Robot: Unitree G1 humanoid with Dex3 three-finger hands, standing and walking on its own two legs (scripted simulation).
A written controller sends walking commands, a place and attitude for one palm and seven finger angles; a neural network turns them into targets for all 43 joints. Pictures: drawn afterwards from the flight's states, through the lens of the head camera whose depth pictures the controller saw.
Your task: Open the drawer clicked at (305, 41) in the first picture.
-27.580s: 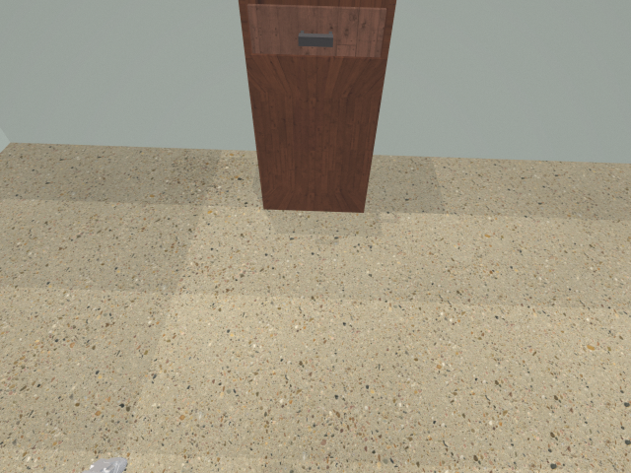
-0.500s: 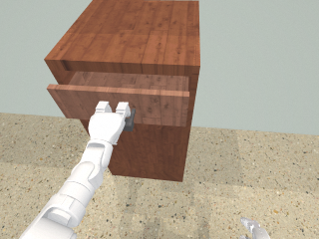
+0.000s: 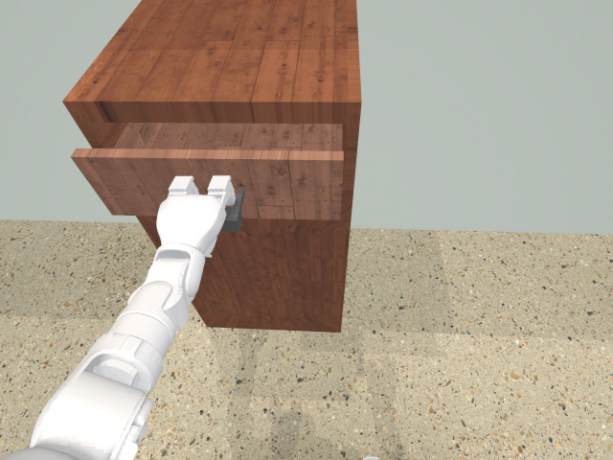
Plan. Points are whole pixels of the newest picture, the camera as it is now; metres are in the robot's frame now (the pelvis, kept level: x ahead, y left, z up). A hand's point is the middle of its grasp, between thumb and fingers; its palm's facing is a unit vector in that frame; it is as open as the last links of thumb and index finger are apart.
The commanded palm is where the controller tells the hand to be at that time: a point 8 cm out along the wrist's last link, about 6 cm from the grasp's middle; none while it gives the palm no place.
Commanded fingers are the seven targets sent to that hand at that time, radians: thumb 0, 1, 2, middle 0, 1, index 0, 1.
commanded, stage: pull the drawer open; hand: left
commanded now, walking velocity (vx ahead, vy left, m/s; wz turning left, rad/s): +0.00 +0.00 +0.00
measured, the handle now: (210, 206) +0.48 +0.17 +0.03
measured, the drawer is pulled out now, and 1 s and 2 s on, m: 0.08 0.14 0.30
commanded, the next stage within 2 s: none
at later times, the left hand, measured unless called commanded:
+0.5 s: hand (196, 268) +0.37 +0.17 +0.02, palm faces +0.05 -0.12 -0.99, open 7.8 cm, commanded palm +0.34 +0.19 +0.07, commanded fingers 0.00 0.90 0.90 -0.40 -1.35 -0.40 -1.35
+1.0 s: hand (195, 273) +0.36 +0.17 +0.03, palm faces +0.01 -0.10 -0.99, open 7.8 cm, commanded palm +0.30 +0.19 +0.07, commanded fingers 0.00 0.90 0.90 -0.40 -1.35 -0.40 -1.35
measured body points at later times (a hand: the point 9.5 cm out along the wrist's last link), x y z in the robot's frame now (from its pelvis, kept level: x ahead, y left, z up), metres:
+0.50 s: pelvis +0.05 +0.01 +0.01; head +0.08 -0.01 +0.46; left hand +0.36 +0.17 +0.08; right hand +0.21 -0.24 -0.10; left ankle +0.00 +0.12 -0.72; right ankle +0.04 -0.10 -0.72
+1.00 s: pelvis +0.04 +0.00 +0.01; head +0.06 -0.03 +0.46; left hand +0.35 +0.17 +0.08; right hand +0.21 -0.22 -0.10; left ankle +0.00 +0.12 -0.72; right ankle +0.04 -0.10 -0.72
